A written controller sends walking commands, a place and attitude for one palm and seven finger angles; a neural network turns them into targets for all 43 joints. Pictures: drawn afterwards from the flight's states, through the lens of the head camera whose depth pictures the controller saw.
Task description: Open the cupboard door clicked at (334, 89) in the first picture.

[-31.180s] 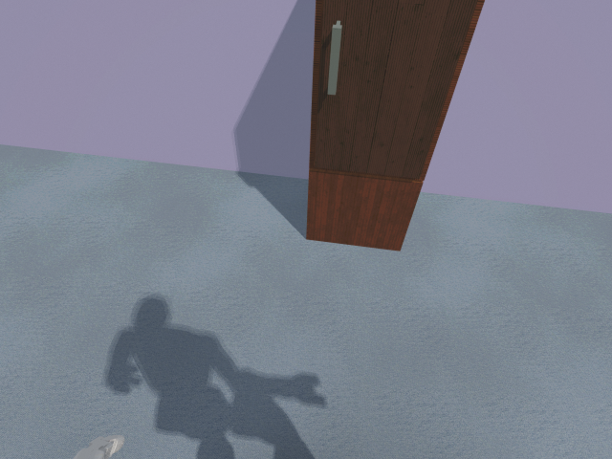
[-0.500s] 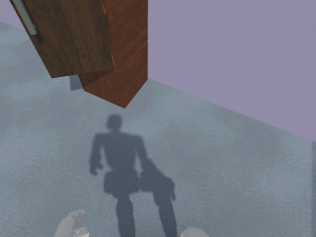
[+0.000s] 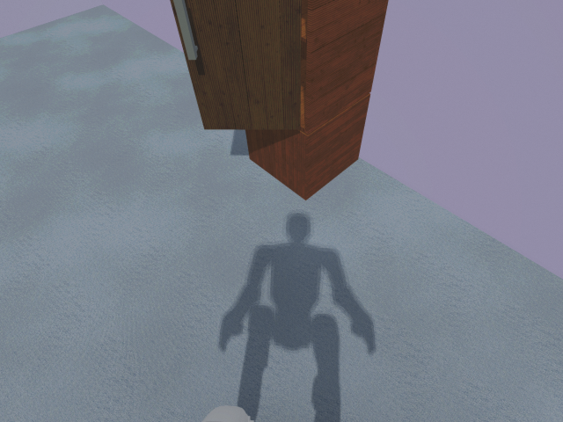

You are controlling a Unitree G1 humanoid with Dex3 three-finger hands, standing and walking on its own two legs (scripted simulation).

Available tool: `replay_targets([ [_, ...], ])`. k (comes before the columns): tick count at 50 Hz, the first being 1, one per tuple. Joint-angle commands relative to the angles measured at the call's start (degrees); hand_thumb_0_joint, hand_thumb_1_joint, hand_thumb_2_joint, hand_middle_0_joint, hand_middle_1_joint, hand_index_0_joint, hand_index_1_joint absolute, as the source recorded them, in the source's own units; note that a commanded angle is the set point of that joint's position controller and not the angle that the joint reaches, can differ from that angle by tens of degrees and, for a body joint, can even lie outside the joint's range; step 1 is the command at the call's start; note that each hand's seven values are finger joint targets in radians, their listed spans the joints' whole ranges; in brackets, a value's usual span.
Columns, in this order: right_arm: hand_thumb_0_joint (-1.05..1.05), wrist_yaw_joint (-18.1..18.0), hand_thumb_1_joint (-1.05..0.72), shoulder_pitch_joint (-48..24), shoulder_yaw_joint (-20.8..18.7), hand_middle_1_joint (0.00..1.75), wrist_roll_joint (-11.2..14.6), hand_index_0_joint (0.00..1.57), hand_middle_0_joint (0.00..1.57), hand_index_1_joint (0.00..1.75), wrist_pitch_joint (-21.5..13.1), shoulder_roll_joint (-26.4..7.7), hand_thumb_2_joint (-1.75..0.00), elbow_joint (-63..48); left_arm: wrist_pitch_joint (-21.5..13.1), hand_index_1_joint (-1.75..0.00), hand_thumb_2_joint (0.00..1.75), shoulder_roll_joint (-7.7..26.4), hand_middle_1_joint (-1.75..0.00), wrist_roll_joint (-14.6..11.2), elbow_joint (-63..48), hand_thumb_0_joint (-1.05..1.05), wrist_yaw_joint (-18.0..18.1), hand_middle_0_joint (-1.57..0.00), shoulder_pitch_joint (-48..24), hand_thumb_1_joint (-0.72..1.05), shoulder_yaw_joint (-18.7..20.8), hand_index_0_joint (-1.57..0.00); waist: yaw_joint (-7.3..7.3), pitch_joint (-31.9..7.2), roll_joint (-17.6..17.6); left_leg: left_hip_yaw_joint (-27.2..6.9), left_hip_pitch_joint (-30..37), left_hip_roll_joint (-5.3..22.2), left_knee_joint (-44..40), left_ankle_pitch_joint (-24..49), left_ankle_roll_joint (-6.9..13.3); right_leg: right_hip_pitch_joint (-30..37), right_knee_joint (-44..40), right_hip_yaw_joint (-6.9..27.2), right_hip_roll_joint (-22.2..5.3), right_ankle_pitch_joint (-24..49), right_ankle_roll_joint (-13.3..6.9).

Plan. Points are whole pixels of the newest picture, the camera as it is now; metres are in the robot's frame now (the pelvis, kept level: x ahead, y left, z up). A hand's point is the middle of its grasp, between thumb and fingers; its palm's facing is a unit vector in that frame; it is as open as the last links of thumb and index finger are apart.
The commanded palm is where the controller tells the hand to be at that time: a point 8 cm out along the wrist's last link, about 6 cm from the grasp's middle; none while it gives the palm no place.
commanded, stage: take the last steps up to it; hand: left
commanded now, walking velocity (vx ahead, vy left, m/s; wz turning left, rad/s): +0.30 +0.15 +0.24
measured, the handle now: (187, 24) +1.09 +0.35 +0.05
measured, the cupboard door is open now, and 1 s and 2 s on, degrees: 44 44 44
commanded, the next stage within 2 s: come to a stop and stand still in 1.46 s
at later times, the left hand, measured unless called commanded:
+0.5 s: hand out of the picture +0.09 +0.29 -0.18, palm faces +0.14 -0.98 -0.15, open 7.4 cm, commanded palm none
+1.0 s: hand (160, 315) +0.32 +0.27 -0.17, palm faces +0.12 -0.96 -0.24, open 7.1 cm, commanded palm none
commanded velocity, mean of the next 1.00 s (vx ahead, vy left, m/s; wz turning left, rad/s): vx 0.30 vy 0.04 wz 0.01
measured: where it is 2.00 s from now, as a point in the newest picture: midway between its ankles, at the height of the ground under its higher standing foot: (263, 318)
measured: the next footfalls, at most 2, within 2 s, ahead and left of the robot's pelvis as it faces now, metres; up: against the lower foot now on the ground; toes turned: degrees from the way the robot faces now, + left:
left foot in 0.20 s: +0.03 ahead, +0.15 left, +0.00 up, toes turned +8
right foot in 0.82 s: +0.28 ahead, +0.03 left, +0.00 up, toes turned -3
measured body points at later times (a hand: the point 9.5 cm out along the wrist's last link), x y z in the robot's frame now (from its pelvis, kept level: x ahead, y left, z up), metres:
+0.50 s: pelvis +0.07 +0.11 +0.00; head +0.09 +0.13 +0.45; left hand +0.09 +0.34 -0.17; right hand +0.08 -0.14 -0.14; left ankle -0.01 +0.14 -0.74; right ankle +0.11 -0.04 -0.65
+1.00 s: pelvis +0.26 +0.08 +0.00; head +0.29 +0.07 +0.45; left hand +0.31 +0.32 -0.15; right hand +0.22 -0.12 -0.17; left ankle +0.21 +0.22 -0.65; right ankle +0.24 +0.03 -0.74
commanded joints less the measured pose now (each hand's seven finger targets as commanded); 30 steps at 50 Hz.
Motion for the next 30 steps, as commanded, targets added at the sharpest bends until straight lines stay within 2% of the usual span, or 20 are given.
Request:
replay_targets([
  [1,0.0,0.5,-0.9,-5.5,0.8,0.3,0.2,0.2,0.2,0.3,-2.1,-0.9,-0.9,-5.7,-1.3,-0.3,0.9,10.9,-0.3,0.5,-0.3,0.0,-0.1,-0.2,6.7,0.9,2.8,-0.2,2.79,-2.7,-11.0,3.2,-5.0,0.0,-7.6,-2.0,0.9,8.3,-8.5,14.3,-16.9,28.2,-6.0],
  [4,0.0,1.0,-0.9,-7.9,1.1,0.3,0.2,0.2,0.2,0.3,-3.2,-1.0,-0.9,-6.8,-1.6,-0.3,0.9,12.1,-0.3,0.8,1.3,0.0,-0.7,-0.2,8.1,0.9,3.3,-0.2,3.81,-2.1,-11.1,4.4,-3.1,0.0,-13.0,-3.3,2.2,7.8,-9.8,15.8,-19.0,19.3,-7.0],
  [5,0.0,1.1,-0.9,-7.8,1.1,0.3,0.2,0.2,0.2,0.3,-3.5,-0.8,-0.9,-6.8,-1.7,-0.3,0.9,12.4,-0.3,0.8,1.9,0.0,-0.8,-0.2,8.2,0.9,3.4,-0.2,3.52,-1.9,-10.9,4.9,-1.7,-0.1,-15.3,-3.1,2.6,7.1,-9.7,15.5,-19.2,17.6,-6.9],
  [6,0.0,1.1,-0.9,-6.6,1.2,0.3,0.2,0.2,0.2,0.3,-3.8,-0.7,-0.9,-6.7,-1.7,-0.3,0.9,12.4,-0.3,0.8,2.4,0.0,-0.9,-0.2,7.6,0.9,3.5,-0.2,2.72,-2.4,-10.1,5.5,1.6,-0.3,-19.6,-2.2,2.9,5.6,-8.6,14.8,-19.3,15.5,-6.3],
  [7,0.0,1.0,-0.9,-4.1,1.4,0.3,0.2,0.2,0.2,0.3,-4.2,-0.5,-0.9,-5.9,-1.6,-0.3,0.9,12.7,-0.3,0.6,2.3,0.0,-1.1,-0.2,6.1,0.9,3.5,-0.2,1.21,-3.1,-9.4,6.9,7.7,-1.2,-24.9,1.2,3.3,2.3,-7.0,12.3,-17.7,13.4,-5.1],
  [8,0.0,0.8,-0.9,0.5,1.4,0.3,0.1,0.2,0.2,0.3,-4.8,-1.0,-0.9,-4.5,-1.4,-0.3,0.9,12.7,-0.3,0.3,2.1,0.0,-1.2,-0.2,3.4,0.9,3.5,-0.2,-1.47,-3.8,-8.7,8.3,16.8,-2.3,-32.0,6.2,3.8,-3.4,-3.6,8.3,-15.2,10.0,-2.9],
  [9,0.0,0.3,-0.9,6.3,0.6,0.3,0.0,0.2,0.2,0.3,-5.4,-4.5,-0.9,-2.7,-1.2,-0.3,0.9,10.5,-0.3,-0.2,1.6,0.0,-1.7,-0.2,2.3,0.9,3.0,-0.2,-4.38,-6.2,-0.4,3.8,28.8,0.8,-36.7,7.2,5.6,-11.8,7.0,4.0,-10.6,6.6,-0.1],
  [10,0.0,-0.2,-0.9,12.9,-1.1,0.3,-0.8,0.2,0.2,0.3,-5.7,-10.9,-0.9,-1.2,-1.1,-0.3,0.9,6.5,-0.3,-0.5,-0.2,0.0,-2.3,-0.2,1.6,0.9,2.0,-0.2,-7.2,-8.0,18.2,-17.7,37.4,16.4,-40.4,8.2,11.1,-26.8,24.9,-1.2,-1.6,-13.4,3.8],
  [11,0.0,-1.0,-0.9,16.9,-1.2,0.3,-0.3,0.2,0.2,0.3,-5.0,-12.3,-0.9,-0.2,-0.8,-0.3,0.9,6.1,-0.3,0.0,-2.0,0.0,-1.7,-0.2,-3.1,0.9,1.1,-0.2,-8.41,-6.8,15.4,-19.9,34.5,20.3,-42.1,14.8,15.0,-31.2,33.8,5.5,-1.0,-16.4,3.0],
  [12,0.0,-1.5,-0.9,14.9,-0.5,0.3,-0.4,0.2,0.2,0.3,-4.8,-10.9,-0.9,-0.7,-0.8,-0.3,0.9,6.3,-0.3,0.0,-2.3,0.0,-1.7,-0.2,-3.7,0.9,1.5,-0.2,-7.06,-3.4,9.9,-17.3,30.4,20.8,-42.9,14.8,17.1,-32.6,37.6,7.5,-2.4,-14.7,2.3],
  [13,0.0,-1.7,-0.9,12.3,0.4,0.3,-0.5,0.2,0.2,0.3,-5.5,-7.8,-0.9,-1.4,-0.6,-0.3,0.9,6.0,-0.3,0.4,-1.0,0.0,-1.7,-0.2,-3.9,0.9,1.5,-0.2,-5.58,-2.2,10.0,-16.4,26.8,18.1,-43.7,15.2,15.9,-32.2,39.6,9.1,-3.0,-10.5,2.3],
  [14,0.0,-1.9,-0.9,9.4,1.1,0.3,-0.3,0.2,0.2,0.3,-5.8,-6.0,-0.9,-2.4,-0.3,-0.3,0.9,6.2,-0.3,0.3,0.8,0.0,-2.0,-0.2,-2.7,0.9,1.6,-0.2,-3.67,0.3,8.8,-13.6,23.6,16.5,-44.8,16.8,14.8,-31.2,40.7,10.3,-3.7,-6.2,2.5],
  [15,0.0,-2.0,-0.9,8.3,1.6,0.3,-0.2,0.2,0.2,0.3,-6.3,-4.4,-0.9,-2.7,0.0,-0.3,0.9,6.0,-0.3,0.4,2.0,0.0,-2.2,-0.2,-1.4,0.9,1.5,-0.2,-2.46,3.0,5.6,-10.6,21.0,14.7,-45.9,20.5,13.4,-29.8,40.8,10.6,-3.7,-2.7,2.5],
  [16,0.0,-1.9,-0.9,8.4,1.8,0.3,0.0,0.2,0.2,0.3,-6.8,-3.8,-0.9,-2.3,0.1,-0.3,0.9,5.7,-0.3,0.3,3.0,0.0,-2.4,-0.2,0.8,0.9,1.4,-0.2,-1.19,2.6,3.9,-7.5,21.0,13.3,-46.2,23.9,12.0,-28.6,41.0,10.1,-3.3,0.4,2.7],
  [17,0.0,-2.0,-0.9,9.7,2.0,0.3,0.1,0.2,0.2,0.3,-7.3,-3.1,-0.9,-1.7,0.2,-0.3,0.9,5.1,-0.3,0.3,3.8,0.0,-2.3,-0.2,1.7,0.9,1.3,-0.2,-0.76,2.6,3.0,-5.4,21.5,12.0,-46.0,29.9,10.4,-28.3,40.9,9.8,-2.6,2.4,2.9],
  [19,0.0,-2.1,-0.9,12.1,2.3,0.3,0.3,0.2,0.2,0.3,-7.9,-2.4,-0.9,-0.2,0.4,-0.3,0.9,4.5,-0.3,0.1,4.2,0.0,-2.1,-0.2,2.5,0.9,1.3,-0.2,0.0,1.4,3.9,-2.3,22.9,10.7,-45.2,39.6,8.7,-28.1,40.2,9.2,-1.5,4.7,3.1],
  [20,0.0,-2.2,-0.9,13.0,2.0,0.3,0.3,0.2,0.2,0.3,-8.0,-1.3,-0.9,0.1,0.6,-0.3,0.9,4.0,-0.3,0.1,4.2,0.0,-2.0,-0.2,2.7,0.9,1.5,-0.2,0.21,0.7,4.6,-1.2,23.9,10.1,-44.7,43.0,8.1,-28.6,40.1,8.9,-0.9,5.6,3.1],
  [23,0.0,-2.7,-0.9,16.1,2.6,0.3,0.2,0.2,0.2,0.3,-8.3,-0.9,-0.9,1.8,0.8,-0.3,0.9,3.8,-0.3,-0.1,3.4,0.0,-2.0,-0.2,-0.3,0.9,1.6,-0.2,-0.14,1.1,4.9,-1.5,25.7,10.5,-44.2,47.2,6.9,-31.1,39.1,9.1,-0.2,7.4,2.8],
  [28,0.0,-3.5,-0.9,22.4,3.4,0.3,-0.3,0.2,0.2,0.3,-8.8,0.4,-0.9,5.1,0.4,-0.3,0.9,2.9,-0.3,-0.3,0.9,0.0,-2.4,-0.2,-8.3,0.9,1.1,-0.2,-1.93,2.9,4.5,-2.7,30.1,12.0,-43.1,53.5,7.0,-35.0,34.3,8.2,0.4,8.4,1.6],
  [30,0.0,-3.7,-0.9,24.8,3.6,0.3,-0.5,0.2,0.2,0.3,-9.0,0.7,-0.9,6.4,0.1,-0.3,0.9,2.6,-0.3,-0.3,-0.1,0.0,-2.6,-0.2,-11.6,0.9,0.8,-0.2,-2.82,3.1,4.4,-2.9,32.1,12.6,-42.4,55.7,7.8,-35.4,31.3,7.4,0.5,8.0,1.0],
])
